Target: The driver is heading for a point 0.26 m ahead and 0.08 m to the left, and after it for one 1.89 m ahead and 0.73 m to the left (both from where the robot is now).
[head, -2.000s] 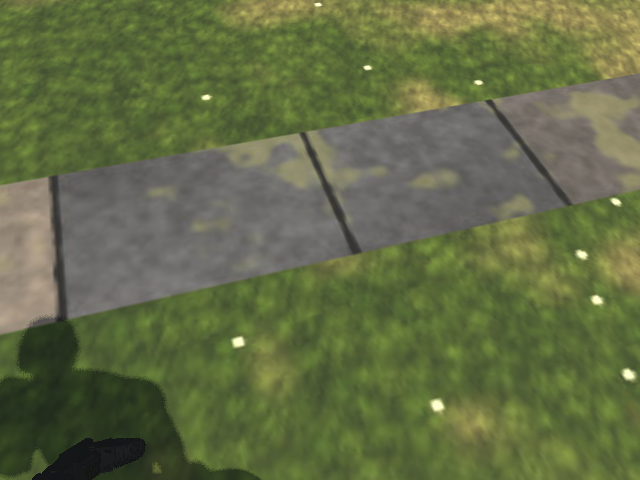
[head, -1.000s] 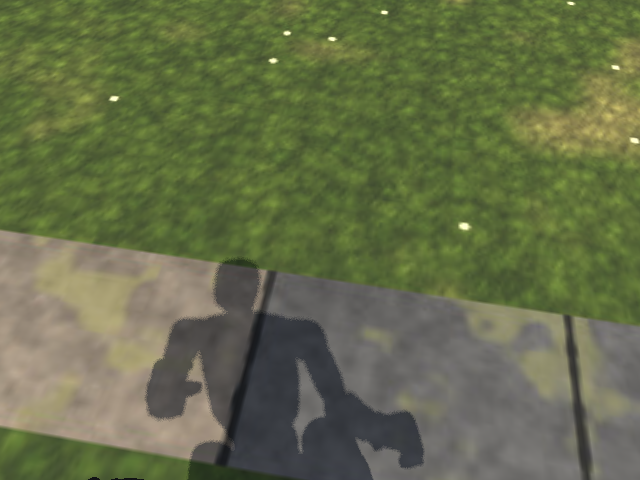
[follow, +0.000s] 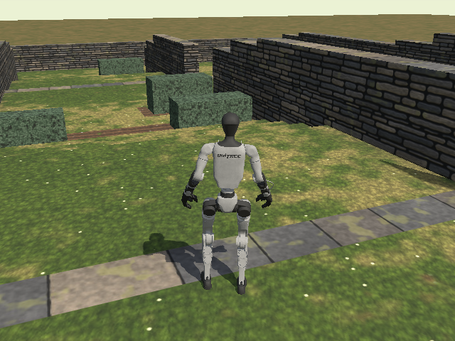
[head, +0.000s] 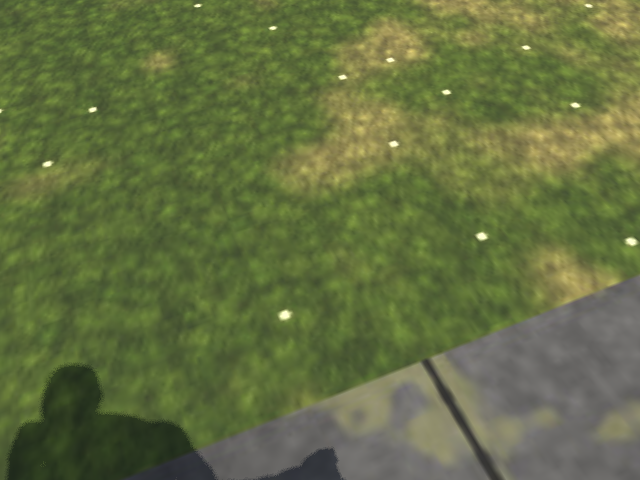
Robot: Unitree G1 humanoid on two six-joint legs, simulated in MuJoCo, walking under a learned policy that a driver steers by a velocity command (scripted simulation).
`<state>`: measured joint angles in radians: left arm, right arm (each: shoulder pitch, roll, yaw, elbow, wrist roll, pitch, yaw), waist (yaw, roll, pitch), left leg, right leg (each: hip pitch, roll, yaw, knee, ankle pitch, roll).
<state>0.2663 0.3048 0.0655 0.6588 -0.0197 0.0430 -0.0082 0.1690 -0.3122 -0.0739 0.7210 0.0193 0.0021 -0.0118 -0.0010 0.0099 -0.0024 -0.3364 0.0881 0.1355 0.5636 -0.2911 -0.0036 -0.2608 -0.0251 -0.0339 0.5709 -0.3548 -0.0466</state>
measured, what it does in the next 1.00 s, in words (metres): walks ahead, turning left: left foot, then right foot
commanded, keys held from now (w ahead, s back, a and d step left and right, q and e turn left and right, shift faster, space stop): w+q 0.92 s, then q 0.08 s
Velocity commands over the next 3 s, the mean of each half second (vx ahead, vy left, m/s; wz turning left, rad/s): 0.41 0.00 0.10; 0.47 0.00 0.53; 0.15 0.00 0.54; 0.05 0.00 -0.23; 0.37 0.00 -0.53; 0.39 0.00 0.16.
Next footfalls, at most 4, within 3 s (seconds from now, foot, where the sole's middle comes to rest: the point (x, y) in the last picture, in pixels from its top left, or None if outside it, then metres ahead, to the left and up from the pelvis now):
0.50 left None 0.37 0.11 -0.77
0.94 right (361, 392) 0.70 -0.03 -0.77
1.42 left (242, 423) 0.63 0.23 -0.77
1.78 right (337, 374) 0.74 0.02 -0.77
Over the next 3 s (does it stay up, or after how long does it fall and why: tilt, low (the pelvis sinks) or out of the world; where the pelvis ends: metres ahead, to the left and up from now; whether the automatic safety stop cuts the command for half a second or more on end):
stays up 1.03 0.17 0.01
